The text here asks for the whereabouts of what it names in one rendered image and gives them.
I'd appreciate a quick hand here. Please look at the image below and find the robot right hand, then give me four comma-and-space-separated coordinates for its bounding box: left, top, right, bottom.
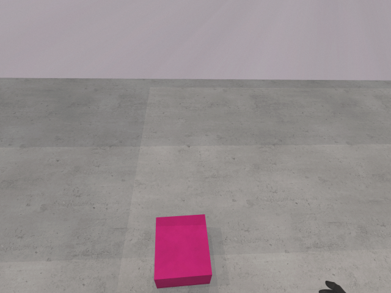
319, 281, 346, 293

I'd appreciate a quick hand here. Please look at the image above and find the carton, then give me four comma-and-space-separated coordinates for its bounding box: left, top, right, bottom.
154, 214, 212, 288

